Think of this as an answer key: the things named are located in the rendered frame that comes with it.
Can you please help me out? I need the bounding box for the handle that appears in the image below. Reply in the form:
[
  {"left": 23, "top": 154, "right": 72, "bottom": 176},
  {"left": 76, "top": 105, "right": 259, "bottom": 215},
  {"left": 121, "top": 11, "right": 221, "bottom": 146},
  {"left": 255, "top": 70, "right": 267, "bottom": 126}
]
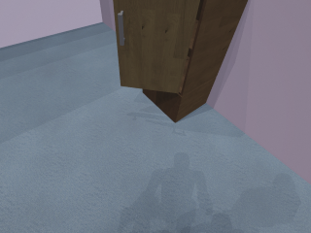
[{"left": 118, "top": 11, "right": 125, "bottom": 46}]

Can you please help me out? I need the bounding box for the cupboard door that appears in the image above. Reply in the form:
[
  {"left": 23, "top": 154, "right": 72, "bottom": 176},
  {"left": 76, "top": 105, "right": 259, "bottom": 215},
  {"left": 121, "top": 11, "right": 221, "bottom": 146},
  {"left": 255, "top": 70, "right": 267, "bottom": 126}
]
[{"left": 113, "top": 0, "right": 200, "bottom": 93}]

